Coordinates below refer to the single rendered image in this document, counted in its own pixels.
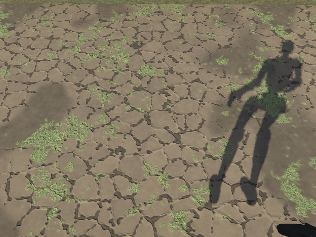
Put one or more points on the right robot hand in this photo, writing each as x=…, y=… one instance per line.
x=297, y=230

